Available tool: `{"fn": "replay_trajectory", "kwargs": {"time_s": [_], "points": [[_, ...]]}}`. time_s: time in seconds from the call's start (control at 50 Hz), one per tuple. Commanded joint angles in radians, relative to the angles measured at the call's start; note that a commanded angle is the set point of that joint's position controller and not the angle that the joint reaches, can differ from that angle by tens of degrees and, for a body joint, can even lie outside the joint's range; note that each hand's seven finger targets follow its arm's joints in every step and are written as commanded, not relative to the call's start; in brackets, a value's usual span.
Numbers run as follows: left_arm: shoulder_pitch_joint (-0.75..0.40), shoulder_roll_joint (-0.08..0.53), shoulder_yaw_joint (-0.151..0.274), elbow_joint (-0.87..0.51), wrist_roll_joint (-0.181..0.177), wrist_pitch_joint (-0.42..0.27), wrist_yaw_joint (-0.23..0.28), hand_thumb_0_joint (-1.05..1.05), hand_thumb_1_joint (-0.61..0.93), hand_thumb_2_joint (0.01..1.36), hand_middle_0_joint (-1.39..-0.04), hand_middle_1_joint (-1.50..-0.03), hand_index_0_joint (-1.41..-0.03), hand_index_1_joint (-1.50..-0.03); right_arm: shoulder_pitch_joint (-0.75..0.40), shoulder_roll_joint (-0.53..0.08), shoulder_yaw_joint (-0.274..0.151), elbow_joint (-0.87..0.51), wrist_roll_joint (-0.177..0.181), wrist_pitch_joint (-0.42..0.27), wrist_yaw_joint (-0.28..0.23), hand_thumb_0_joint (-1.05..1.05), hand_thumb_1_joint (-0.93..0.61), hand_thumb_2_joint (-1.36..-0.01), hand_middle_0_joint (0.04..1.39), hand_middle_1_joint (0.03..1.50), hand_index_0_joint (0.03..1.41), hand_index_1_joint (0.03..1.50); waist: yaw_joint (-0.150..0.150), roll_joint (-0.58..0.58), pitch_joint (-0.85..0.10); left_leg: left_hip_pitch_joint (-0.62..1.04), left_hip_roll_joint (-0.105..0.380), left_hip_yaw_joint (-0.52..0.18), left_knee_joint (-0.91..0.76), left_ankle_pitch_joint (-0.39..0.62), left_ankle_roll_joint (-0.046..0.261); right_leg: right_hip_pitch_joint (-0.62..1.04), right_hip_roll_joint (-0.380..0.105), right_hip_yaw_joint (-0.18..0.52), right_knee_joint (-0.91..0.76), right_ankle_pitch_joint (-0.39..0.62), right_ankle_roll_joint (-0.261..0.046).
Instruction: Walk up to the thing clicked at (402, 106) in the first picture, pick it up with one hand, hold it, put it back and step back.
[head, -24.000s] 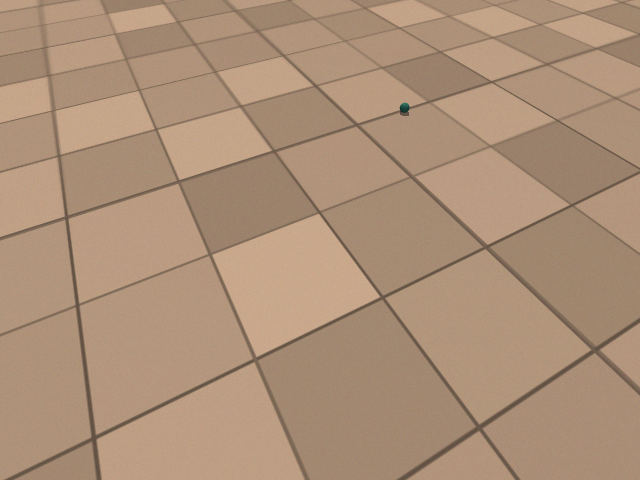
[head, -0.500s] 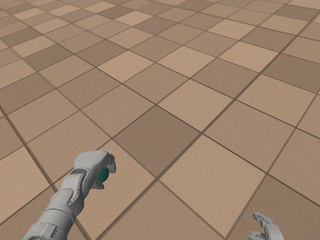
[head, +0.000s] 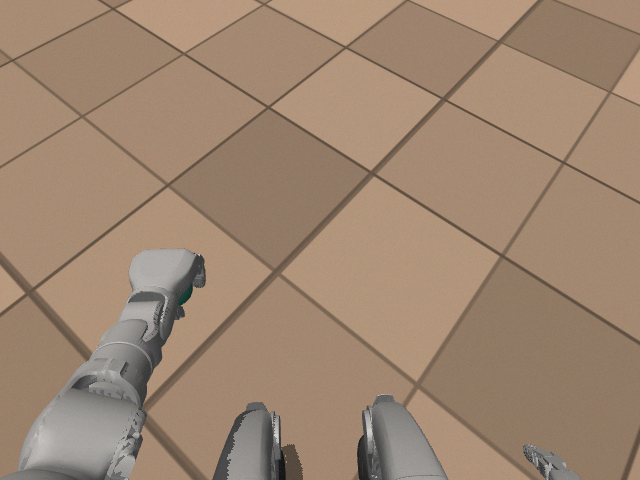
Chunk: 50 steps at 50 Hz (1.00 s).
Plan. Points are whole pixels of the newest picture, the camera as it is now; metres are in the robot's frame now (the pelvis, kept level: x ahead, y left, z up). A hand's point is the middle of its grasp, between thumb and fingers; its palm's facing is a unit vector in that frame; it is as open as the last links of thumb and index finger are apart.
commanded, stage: crouch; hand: left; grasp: from above
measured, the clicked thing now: (173, 288) +0.40 +0.23 -0.12
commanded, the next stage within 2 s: lower in 1.48 s
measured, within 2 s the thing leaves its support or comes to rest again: neither
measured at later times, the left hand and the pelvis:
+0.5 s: hand (206, 314) +0.42 +0.23 -0.33, palm faces -0.45 +0.01 -0.90, open 6.9 cm; pelvis -0.03 +0.01 -0.19, yaw -2 degrees
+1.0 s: hand (214, 317) +0.45 +0.24 -0.43, palm faces -0.46 -0.01 -0.89, open 6.9 cm; pelvis -0.04 +0.00 -0.28, yaw -3 degrees
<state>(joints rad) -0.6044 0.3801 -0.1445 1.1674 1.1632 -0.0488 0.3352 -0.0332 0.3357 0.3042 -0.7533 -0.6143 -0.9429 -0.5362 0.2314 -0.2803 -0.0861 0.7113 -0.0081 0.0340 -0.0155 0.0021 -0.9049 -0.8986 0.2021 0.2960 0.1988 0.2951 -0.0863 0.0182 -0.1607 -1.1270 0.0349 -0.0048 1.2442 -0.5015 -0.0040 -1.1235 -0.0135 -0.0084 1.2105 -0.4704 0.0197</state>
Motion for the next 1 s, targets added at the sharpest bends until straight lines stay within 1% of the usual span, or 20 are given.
{"fn": "replay_trajectory", "kwargs": {"time_s": [0.0, 0.12, 0.16, 0.18, 0.22, 0.26, 0.3, 0.32, 0.4, 0.44, 0.5, 0.62, 0.66, 0.7, 0.78, 0.82, 0.88, 0.9, 0.94, 0.98], "points": [[-0.373, 0.225, 0.078, -0.128, -0.009, 0.015, 0.06, 0.0, 0.683, 0.419, -0.91, -0.688, -1.029, -0.569, 0.09, -0.14, -0.05, -0.074, -0.011, -0.042, -0.014, 0.0, -0.901, -0.9, 0.2, 0.3, 0.2, 0.3, -0.015, 0.08, -0.515, 0.092, -0.043, 0.002, 0.014, 0.15, 0.011, 0.046, 0.033, -0.019, 0.018, 0.135, -0.055], [-0.464, 0.274, 0.12, -0.109, -0.018, 0.025, 0.047, 0.0, 0.659, 0.425, -0.899, -0.682, -1.013, -0.567, 0.107, -0.148, -0.052, -0.059, -0.027, -0.058, -0.017, 0.0, -0.901, -0.901, 0.2, 0.3, 0.2, 0.3, -0.049, 0.099, -0.575, -0.045, -0.032, -0.034, 0.13, 0.055, 0.007, -0.142, 0.032, -0.039, 0.177, 0.046, -0.064], [-0.499, 0.254, 0.11, -0.09, -0.02, 0.018, 0.039, 0.0, 0.651, 0.414, -0.878, -0.684, -0.998, -0.563, 0.112, -0.149, -0.049, -0.048, -0.032, -0.063, -0.015, 0.0, -0.898, -0.899, 0.2, 0.3, 0.2, 0.3, -0.071, 0.1, -0.565, -0.103, -0.031, -0.038, 0.181, 0.024, 0.011, -0.217, 0.032, -0.042, 0.218, 0.021, -0.065], [-0.51, 0.295, 0.128, -0.08, -0.015, 0.013, 0.04, 0.0, 0.638, 0.421, -0.876, -0.69, -0.993, -0.572, 0.121, -0.151, -0.049, -0.045, -0.034, -0.065, -0.014, 0.0, -0.9, -0.901, 0.2, 0.3, 0.2, 0.3, -0.072, 0.092, -0.58, -0.143, -0.036, -0.031, 0.207, 0.001, 0.015, -0.217, 0.032, -0.04, 0.233, 0.002, -0.064], [-0.496, 0.287, 0.131, -0.033, -0.01, 0.003, 0.031, 0.0, 0.642, 0.409, -0.864, -0.687, -0.987, -0.562, 0.125, -0.156, -0.042, -0.038, -0.038, -0.073, -0.008, 0.0, -0.897, -0.899, 0.2, 0.3, 0.2, 0.3, -0.086, 0.073, -0.552, -0.217, -0.038, -0.044, 0.253, -0.028, 0.016, -0.292, 0.029, -0.047, 0.28, -0.026, -0.063], [-0.557, 0.319, 0.14, -0.043, -0.006, -0.015, 0.029, 0.0, 0.656, 0.468, -0.896, -0.687, -1.003, -0.579, 0.127, -0.153, -0.038, -0.043, -0.041, -0.079, -0.003, 0.0, -0.897, -0.9, 0.2, 0.3, 0.2, 0.3, -0.097, 0.063, -0.595, -0.259, -0.042, -0.037, 0.307, -0.062, 0.023, -0.316, 0.032, -0.047, 0.309, -0.062, -0.062], [-0.549, 0.346, 0.151, -0.019, 0.01, -0.029, 0.034, 0.0, 0.683, 0.443, -0.886, -0.721, -1.012, -0.593, 0.125, -0.157, -0.029, -0.041, -0.047, -0.085, 0.007, 0.0, -0.898, -0.9, 0.2, 0.3, 0.2, 0.3, -0.099, 0.09, -0.575, -0.312, -0.046, -0.04, 0.342, -0.078, 0.02, -0.378, 0.027, -0.05, 0.352, -0.08, -0.063], [-0.561, 0.326, 0.147, -0.018, 0.012, -0.035, 0.034, 0.0, 0.686, 0.452, -0.889, -0.713, -1.012, -0.589, 0.13, -0.159, -0.028, -0.032, -0.05, -0.09, 0.012, 0.0, -0.897, -0.899, 0.2, 0.3, 0.2, 0.3, -0.105, 0.106, -0.584, -0.3, -0.043, -0.051, 0.36, -0.074, 0.017, -0.424, 0.024, -0.054, 0.377, -0.074, -0.064], [-0.61, 0.383, 0.175, -0.056, 0.039, -0.056, 0.051, 0.0, 0.683, 0.457, -0.894, -0.713, -1.014, -0.592, 0.144, -0.17, -0.021, -0.021, -0.061, -0.099, 0.032, 0.0, -0.898, -0.902, 0.2, 0.3, 0.2, 0.3, -0.101, 0.177, -0.69, -0.292, -0.042, -0.053, 0.431, -0.02, 0.01, -0.474, 0.023, -0.068, 0.462, -0.029, -0.067], [-0.623, 0.382, 0.178, -0.033, 0.046, -0.057, 0.057, 0.0, 0.696, 0.491, -0.907, -0.728, -1.023, -0.611, 0.154, -0.174, -0.016, -0.013, -0.069, -0.102, 0.044, 0.0, -0.899, -0.902, 0.2, 0.3, 0.2, 0.3, -0.122, 0.189, -0.707, -0.32, -0.043, -0.042, 0.485, 0.042, 0.014, -0.486, 0.022, -0.071, 0.499, 0.025, -0.063], [-0.637, 0.382, 0.183, -0.022, 0.049, -0.054, 0.063, 0.0, 0.697, 0.493, -0.922, -0.72, -1.032, -0.61, 0.161, -0.172, -0.015, -0.006, -0.079, -0.107, 0.061, 0.0, -0.903, -0.904, 0.2, 0.3, 0.2, 0.3, -0.127, 0.216, -0.725, -0.317, -0.042, -0.035, 0.546, 0.106, 0.017, -0.522, 0.019, -0.074, 0.542, 0.07, -0.061], [-0.684, 0.398, 0.186, -0.016, 0.053, -0.056, 0.06, 0.0, 0.691, 0.508, -0.935, -0.707, -1.034, -0.607, 0.163, -0.184, -0.019, -0.001, -0.087, -0.101, 0.08, 0.0, -0.906, -0.905, 0.2, 0.3, 0.2, 0.3, -0.14, 0.23, -0.741, -0.371, -0.041, -0.027, 0.623, 0.099, 0.017, -0.559, 0.024, -0.085, 0.61, 0.075, -0.06], [-0.664, 0.422, 0.195, 0.034, 0.052, -0.057, 0.06, 0.0, 0.7, 0.52, -0.95, -0.708, -1.045, -0.611, 0.16, -0.182, -0.011, -0.003, -0.091, -0.099, 0.085, 0.0, -0.907, -0.905, 0.2, 0.3, 0.2, 0.3, -0.143, 0.205, -0.695, -0.449, -0.043, -0.015, 0.649, 0.079, 0.022, -0.546, 0.025, -0.081, 0.623, 0.075, -0.055], [-0.717, 0.452, 0.202, 0.007, 0.052, -0.063, 0.059, 0.0, 0.69, 0.509, -0.937, -0.702, -1.033, -0.606, 0.151, -0.186, -0.01, 0.001, -0.094, -0.098, 0.087, 0.0, -0.907, -0.905, 0.2, 0.3, 0.2, 0.3, -0.144, 0.227, -0.696, -0.457, -0.04, -0.016, 0.665, 0.06, 0.022, -0.578, 0.028, -0.083, 0.642, 0.056, -0.057], [-0.728, 0.443, 0.191, 0.064, 0.055, -0.074, 0.053, 0.0, 0.691, 0.511, -0.94, -0.705, -1.036, -0.609, 0.148, -0.189, -0.003, 0.003, -0.098, -0.095, 0.092, 0.0, -0.907, -0.904, 0.2, 0.3, 0.2, 0.3, -0.162, 0.205, -0.659, -0.52, -0.042, -0.016, 0.704, 0.027, 0.025, -0.617, 0.032, -0.089, 0.674, 0.03, -0.056], [-0.7, 0.464, 0.201, 0.108, 0.061, -0.075, 0.051, 0.0, 0.676, 0.507, -0.923, -0.708, -1.021, -0.609, 0.15, -0.195, 0.001, 0.004, -0.1, -0.096, 0.096, 0.0, -0.906, -0.904, 0.2, 0.3, 0.2, 0.3, -0.155, 0.207, -0.634, -0.526, -0.042, -0.017, 0.718, 0.03, 0.024, -0.637, 0.03, -0.092, 0.691, 0.027, -0.056], [-0.747, 0.502, 0.214, 0.09, 0.06, -0.081, 0.051, 0.0, 0.659, 0.539, -0.916, -0.717, -1.006, -0.626, 0.147, -0.203, 0.004, 0.002, -0.103, -0.092, 0.101, 0.0, -0.905, -0.904, 0.2, 0.3, 0.2, 0.3, -0.154, 0.23, -0.654, -0.533, -0.041, -0.017, 0.742, 0.032, 0.024, -0.651, 0.031, -0.095, 0.72, 0.031, -0.058], [-0.744, 0.477, 0.2, 0.115, 0.06, -0.084, 0.049, 0.0, 0.649, 0.538, -0.915, -0.717, -1.003, -0.629, 0.147, -0.201, 0.01, 0.005, -0.105, -0.091, 0.104, 0.0, -0.907, -0.905, 0.2, 0.3, 0.2, 0.3, -0.171, 0.23, -0.632, -0.557, -0.042, -0.016, 0.749, 0.027, 0.023, -0.654, 0.032, -0.097, 0.731, 0.029, -0.058], [-0.761, 0.514, 0.209, 0.128, 0.065, -0.091, 0.049, 0.0, 0.64, 0.545, -0.915, -0.713, -0.999, -0.628, 0.142, -0.203, 0.014, 0.005, -0.104, -0.087, 0.104, 0.0, -0.908, -0.905, 0.2, 0.3, 0.2, 0.3, -0.167, 0.229, -0.633, -0.587, -0.043, -0.014, 0.764, 0.009, 0.026, -0.663, 0.036, -0.098, 0.742, 0.011, -0.059], [-0.768, 0.503, 0.204, 0.138, 0.068, -0.099, 0.048, 0.0, 0.657, 0.531, -0.915, -0.715, -1.006, -0.623, 0.149, -0.207, 0.021, 0.008, -0.109, -0.088, 0.107, 0.0, -0.905, -0.903, 0.2, 0.3, 0.2, 0.3, -0.173, 0.228, -0.632, -0.606, -0.043, -0.016, 0.778, 0.003, 0.026, -0.671, 0.036, -0.103, 0.758, 0.007, -0.058]]}}
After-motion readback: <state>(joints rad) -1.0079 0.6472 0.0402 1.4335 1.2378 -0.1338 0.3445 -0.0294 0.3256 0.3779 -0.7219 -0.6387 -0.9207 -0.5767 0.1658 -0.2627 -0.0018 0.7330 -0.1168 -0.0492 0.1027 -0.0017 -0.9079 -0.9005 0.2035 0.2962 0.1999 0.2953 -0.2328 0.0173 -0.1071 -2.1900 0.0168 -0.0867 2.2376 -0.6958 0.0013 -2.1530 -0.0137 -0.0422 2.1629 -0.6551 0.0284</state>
